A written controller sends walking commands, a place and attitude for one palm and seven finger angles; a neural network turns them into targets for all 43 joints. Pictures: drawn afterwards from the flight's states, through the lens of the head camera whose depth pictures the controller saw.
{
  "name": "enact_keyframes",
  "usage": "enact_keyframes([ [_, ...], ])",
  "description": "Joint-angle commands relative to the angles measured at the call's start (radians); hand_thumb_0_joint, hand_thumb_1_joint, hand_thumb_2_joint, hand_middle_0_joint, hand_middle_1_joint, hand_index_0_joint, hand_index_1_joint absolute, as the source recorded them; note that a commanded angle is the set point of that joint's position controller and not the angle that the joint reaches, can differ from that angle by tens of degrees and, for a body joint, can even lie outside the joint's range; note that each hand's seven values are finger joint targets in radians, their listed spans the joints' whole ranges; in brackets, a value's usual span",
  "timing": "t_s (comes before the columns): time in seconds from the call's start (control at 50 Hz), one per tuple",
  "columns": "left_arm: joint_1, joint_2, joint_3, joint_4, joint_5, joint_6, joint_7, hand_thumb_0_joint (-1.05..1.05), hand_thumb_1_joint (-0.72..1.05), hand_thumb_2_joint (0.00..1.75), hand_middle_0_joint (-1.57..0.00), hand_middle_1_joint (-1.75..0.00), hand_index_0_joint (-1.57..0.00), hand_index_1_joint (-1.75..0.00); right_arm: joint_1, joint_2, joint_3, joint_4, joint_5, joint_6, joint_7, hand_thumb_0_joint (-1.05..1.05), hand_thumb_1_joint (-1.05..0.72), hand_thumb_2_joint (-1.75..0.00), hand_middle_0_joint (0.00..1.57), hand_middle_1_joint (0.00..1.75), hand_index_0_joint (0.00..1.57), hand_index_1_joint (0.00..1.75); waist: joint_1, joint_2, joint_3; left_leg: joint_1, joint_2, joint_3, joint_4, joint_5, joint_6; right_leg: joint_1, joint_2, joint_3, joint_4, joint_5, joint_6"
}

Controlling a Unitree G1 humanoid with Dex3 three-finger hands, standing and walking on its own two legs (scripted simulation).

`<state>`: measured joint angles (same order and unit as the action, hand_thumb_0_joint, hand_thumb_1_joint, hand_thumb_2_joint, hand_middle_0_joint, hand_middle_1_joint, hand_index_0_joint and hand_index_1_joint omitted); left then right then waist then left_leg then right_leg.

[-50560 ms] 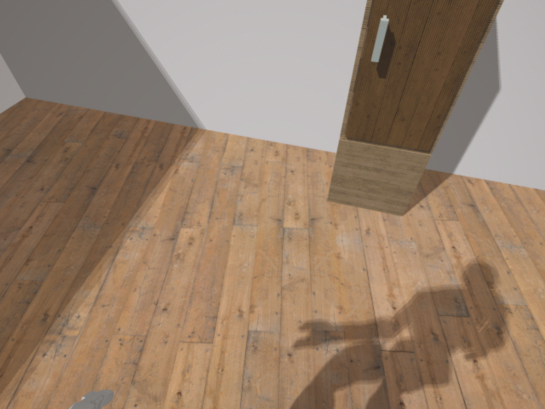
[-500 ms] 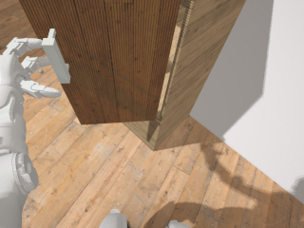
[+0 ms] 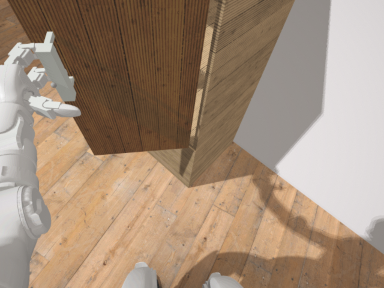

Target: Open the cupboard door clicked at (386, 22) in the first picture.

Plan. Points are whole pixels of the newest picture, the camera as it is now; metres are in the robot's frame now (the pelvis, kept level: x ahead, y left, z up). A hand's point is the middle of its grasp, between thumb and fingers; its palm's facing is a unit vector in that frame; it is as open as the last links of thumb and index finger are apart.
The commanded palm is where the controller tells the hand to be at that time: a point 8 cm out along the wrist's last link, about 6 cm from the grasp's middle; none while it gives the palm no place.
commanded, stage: slide the fingers in behind the handle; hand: left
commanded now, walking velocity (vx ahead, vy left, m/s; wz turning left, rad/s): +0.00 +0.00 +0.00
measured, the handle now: (60, 67) +0.54 +0.24 +0.12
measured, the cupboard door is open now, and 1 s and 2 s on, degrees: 50 51 55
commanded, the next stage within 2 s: close the thumb around the handle in 0.80 s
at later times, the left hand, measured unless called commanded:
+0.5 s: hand (70, 84) +0.50 +0.21 +0.12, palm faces +0.08 -1.00 +0.02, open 13.9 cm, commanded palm +0.47 +0.26 +0.11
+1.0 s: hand (71, 85) +0.49 +0.21 +0.12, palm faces +0.11 -0.99 +0.00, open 13.9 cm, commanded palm +0.47 +0.26 +0.11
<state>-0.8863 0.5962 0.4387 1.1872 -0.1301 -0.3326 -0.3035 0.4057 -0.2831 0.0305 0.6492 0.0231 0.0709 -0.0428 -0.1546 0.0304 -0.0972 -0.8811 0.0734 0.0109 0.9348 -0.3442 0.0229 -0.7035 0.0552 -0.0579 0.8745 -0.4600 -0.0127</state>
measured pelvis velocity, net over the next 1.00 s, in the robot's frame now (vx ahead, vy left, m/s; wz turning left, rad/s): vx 0.01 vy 0.00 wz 0.01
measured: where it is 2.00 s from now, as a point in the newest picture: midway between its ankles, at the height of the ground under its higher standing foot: outside the picture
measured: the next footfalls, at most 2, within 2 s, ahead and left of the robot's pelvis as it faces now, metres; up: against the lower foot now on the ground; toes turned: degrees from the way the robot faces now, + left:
none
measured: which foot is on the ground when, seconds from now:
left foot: down 0.00-1.00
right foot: down 0.00-1.00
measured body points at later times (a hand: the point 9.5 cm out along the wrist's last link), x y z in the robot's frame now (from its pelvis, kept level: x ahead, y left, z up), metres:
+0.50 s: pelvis +0.01 +0.00 +0.00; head +0.09 +0.02 +0.44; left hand +0.49 +0.27 +0.12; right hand +0.03 -0.26 -0.11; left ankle +0.06 +0.10 -0.69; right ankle -0.02 -0.12 -0.69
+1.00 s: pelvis +0.01 +0.00 +0.00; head +0.09 +0.01 +0.45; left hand +0.48 +0.26 +0.12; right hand +0.02 -0.27 -0.11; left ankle +0.06 +0.10 -0.69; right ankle -0.02 -0.12 -0.69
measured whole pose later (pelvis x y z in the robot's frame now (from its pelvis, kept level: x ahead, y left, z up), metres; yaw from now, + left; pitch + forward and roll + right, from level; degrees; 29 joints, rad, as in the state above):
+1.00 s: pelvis +0.01 +0.00 +0.00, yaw +0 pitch +15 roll -3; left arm -0.84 0.48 0.38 1.13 -0.12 -0.34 -0.19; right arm 0.40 -0.27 0.02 0.66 0.02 0.07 -0.02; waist -0.14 0.04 -0.11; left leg -0.84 0.06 0.02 0.92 -0.35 0.02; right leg -0.66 0.05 -0.05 0.87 -0.47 -0.01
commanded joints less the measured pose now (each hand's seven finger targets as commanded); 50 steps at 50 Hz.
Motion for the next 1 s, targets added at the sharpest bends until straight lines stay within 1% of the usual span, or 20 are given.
enact_keyframes([
  [0.0,-0.436,0.259,0.005,-0.227,-0.019,-0.046,0.003,0.0,-0.5,0.3,-0.3,-1.2,-0.3,-1.2,0.122,-0.177,-0.069,-0.068,-0.004,-0.022,-0.01,0.0,-0.9,-0.9,0.2,0.3,0.2,0.3,-0.002,0.137,-0.408,0.476,-0.035,-0.056,-0.082,0.21,0.021,-0.029,0.017,0.038,-0.139,0.262,0.005],
  [0.12,-0.426,0.254,0.023,-0.239,-0.025,-0.045,0.03,0.0,-0.5,0.3,-0.3,-1.2,-0.3,-1.2,0.131,-0.174,-0.07,-0.067,-0.009,-0.02,-0.004,0.0,-0.9,-0.9,0.2,0.3,0.2,0.3,-0.002,0.103,-0.381,0.459,-0.037,-0.053,-0.078,0.238,0.025,-0.009,0.021,0.038,-0.138,0.302,0.004],
  [0.14,-0.425,0.28,0.042,-0.255,-0.021,-0.05,0.033,0.0,-0.5,0.3,-0.3,-1.2,-0.3,-1.2,0.131,-0.177,-0.072,-0.068,-0.008,-0.021,-0.003,0.0,-0.9,-0.9,0.2,0.3,0.2,0.3,0.007,0.1,-0.409,0.463,-0.036,-0.052,-0.079,0.246,0.024,0.005,0.021,0.04,-0.134,0.314,0.007],
  [0.2,-0.398,0.241,0.021,-0.262,-0.02,-0.055,0.038,0.0,-0.5,0.3,-0.3,-1.2,-0.3,-1.2,0.126,-0.17,-0.074,-0.07,-0.009,-0.021,0.001,0.0,-0.9,-0.9,0.2,0.3,0.2,0.3,0.008,0.118,-0.409,0.482,-0.037,-0.05,-0.077,0.265,0.021,0.0,0.022,0.037,-0.133,0.326,0.004],
  [0.24,-0.413,0.25,0.024,-0.27,-0.018,-0.059,0.041,0.0,-0.5,0.3,-0.3,-1.2,-0.3,-1.2,0.129,-0.174,-0.074,-0.069,-0.007,-0.019,0.001,0.0,-0.9,-0.9,0.2,0.3,0.2,0.3,0.003,0.098,-0.409,0.478,-0.035,-0.052,-0.077,0.265,0.023,-0.001,0.021,0.039,-0.129,0.33,0.006],
  [0.28,-0.438,0.171,-0.03,-0.298,-0.02,-0.06,0.043,0.0,-0.5,0.3,-0.3,-1.2,-0.3,-1.2,0.125,-0.166,-0.079,-0.067,-0.008,-0.023,0.005,0.0,-0.9,-0.9,0.2,0.3,0.2,0.3,-0.008,0.131,-0.412,0.527,-0.032,-0.061,-0.08,0.269,0.018,-0.04,0.023,0.029,-0.132,0.31,0.003],
  [0.34,-0.421,0.136,-0.041,-0.306,-0.027,-0.06,0.055,0.0,-0.5,0.3,-0.3,-1.2,-0.3,-1.2,0.123,-0.164,-0.082,-0.064,-0.008,-0.026,0.009,0.0,-0.9,-0.9,0.2,0.3,0.2,0.3,-0.003,0.139,-0.421,0.566,-0.03,-0.068,-0.08,0.292,0.015,-0.056,0.025,0.023,-0.13,0.311,-0.001],
  [0.36,-0.418,0.118,-0.053,-0.286,-0.027,-0.051,0.062,0.0,-0.5,0.3,-0.3,-1.2,-0.3,-1.2,0.121,-0.162,-0.081,-0.058,-0.011,-0.026,0.009,0.0,-0.9,-0.9,0.2,0.3,0.2,0.3,-0.01,0.124,-0.396,0.554,-0.03,-0.071,-0.081,0.282,0.014,-0.062,0.025,0.02,-0.132,0.302,-0.002],
  [0.38,-0.415,0.128,-0.04,-0.262,-0.028,-0.042,0.069,0.0,-0.5,0.3,-0.3,-1.2,-0.3,-1.2,0.126,-0.165,-0.08,-0.058,-0.01,-0.025,0.009,0.0,-0.9,-0.9,0.2,0.3,0.2,0.3,-0.008,0.089,-0.384,0.528,-0.029,-0.07,-0.085,0.262,0.015,-0.059,0.024,0.02,-0.135,0.292,0.001],
  [0.4,-0.429,0.137,-0.04,-0.256,-0.022,-0.037,0.076,0.0,-0.5,0.3,-0.3,-1.2,-0.3,-1.2,0.124,-0.166,-0.078,-0.057,-0.011,-0.024,0.009,0.0,-0.9,-0.9,0.2,0.3,0.2,0.3,-0.011,0.092,-0.359,0.516,-0.029,-0.073,-0.09,0.26,0.014,-0.057,0.022,0.017,-0.133,0.288,0.0],
  [0.48,-0.442,0.195,0.006,-0.245,0.001,-0.035,0.11,0.0,-0.5,0.3,-0.3,-1.2,-0.3,-1.2,0.127,-0.168,-0.075,-0.066,-0.015,-0.025,0.009,0.0,-0.9,-0.9,0.2,0.3,0.2,0.3,0.001,0.07,-0.376,0.49,-0.032,-0.069,-0.089,0.256,0.017,-0.037,0.017,0.026,-0.129,0.293,0.003],
  [0.52,-0.457,0.147,-0.033,-0.265,0.008,-0.051,0.112,0.0,-0.5,0.3,-0.3,-1.2,-0.3,-1.2,0.125,-0.161,-0.074,-0.066,-0.018,-0.027,0.013,0.0,-0.9,-0.9,0.2,0.3,0.2,0.3,-0.008,0.098,-0.394,0.518,-0.034,-0.07,-0.081,0.279,0.016,-0.048,0.018,0.023,-0.12,0.305,0.0],
  [0.58,-0.472,0.137,-0.041,-0.26,0.008,-0.055,0.112,0.0,-0.5,0.3,-0.3,-1.2,-0.3,-1.2,0.127,-0.163,-0.077,-0.066,-0.017,-0.028,0.013,0.0,-0.9,-0.9,0.2,0.3,0.2,0.3,-0.015,0.083,-0.399,0.529,-0.029,-0.077,-0.084,0.266,0.013,-0.062,0.019,0.022,-0.124,0.288,0.002],
  [0.64,-0.44,0.145,-0.023,-0.294,0.0,-0.072,0.106,0.0,-0.5,0.3,-0.3,-1.2,-0.3,-1.2,0.124,-0.163,-0.079,-0.069,-0.017,-0.03,0.015,0.0,-0.9,-0.9,0.2,0.3,0.2,0.3,0.011,0.112,-0.462,0.57,-0.032,-0.074,-0.078,0.327,0.01,-0.029,0.021,0.023,-0.113,0.336,-0.003],
  [0.66,-0.425,0.116,-0.044,-0.288,-0.003,-0.068,0.104,0.0,-0.5,0.3,-0.3,-1.2,-0.3,-1.2,0.119,-0.158,-0.078,-0.071,-0.016,-0.028,0.017,0.0,-0.9,-0.9,0.2,0.3,0.2,0.3,0.008,0.119,-0.448,0.567,-0.034,-0.069,-0.077,0.323,0.01,-0.033,0.022,0.022,-0.116,0.335,-0.003],
  [0.72,-0.435,0.11,-0.045,-0.283,-0.007,-0.067,0.106,0.0,-0.5,0.3,-0.3,-1.2,-0.3,-1.2,0.12,-0.159,-0.077,-0.065,-0.017,-0.027,0.017,0.0,-0.9,-0.9,0.2,0.3,0.2,0.3,-0.001,0.092,-0.407,0.542,-0.037,-0.069,-0.08,0.29,0.015,-0.033,0.023,0.022,-0.127,0.319,-0.002],
  [0.74,-0.445,0.15,-0.019,-0.299,-0.002,-0.07,0.11,0.0,-0.5,0.3,-0.3,-1.2,-0.3,-1.2,0.121,-0.165,-0.08,-0.063,-0.016,-0.027,0.015,0.0,-0.9,-0.9,0.2,0.3,0.2,0.3,0.006,0.09,-0.433,0.544,-0.033,-0.071,-0.083,0.298,0.014,-0.023,0.021,0.024,-0.122,0.327,-0.001],
  [0.8,-0.432,0.086,-0.07,-0.301,-0.002,-0.067,0.109,0.0,-0.5,0.3,-0.3,-1.2,-0.3,-1.2,0.112,-0.156,-0.079,-0.063,-0.014,-0.025,0.016,0.0,-0.9,-0.9,0.2,0.3,0.2,0.3,-0.001,0.111,-0.4,0.556,-0.034,-0.069,-0.089,0.291,0.012,-0.041,0.023,0.02,-0.13,0.315,-0.002],
  [0.88,-0.422,0.085,-0.066,-0.306,-0.003,-0.075,0.115,0.0,-0.5,0.3,-0.3,-1.2,-0.3,-1.2,0.112,-0.158,-0.081,-0.061,-0.015,-0.027,0.016,0.0,-0.9,-0.9,0.2,0.3,0.2,0.3,0.004,0.113,-0.399,0.559,-0.035,-0.072,-0.093,0.277,0.011,-0.045,0.022,0.021,-0.133,0.301,-0.004],
  [0.98,-0.457,0.16,-0.03,-0.231,-0.001,-0.057,0.11,0.0,-0.22,0.42,-0.32,-1.23,-0.32,-1.23,0.118,-0.169,-0.075,-0.05,-0.011,-0.027,0.007,0.0,-0.9,-0.9,0.2,0.3,0.2,0.3,-0.018,0.034,-0.339,0.453,-0.041,-0.059,-0.097,0.197,0.024,-0.02,0.015,0.039,-0.151,0.278,0.008],
])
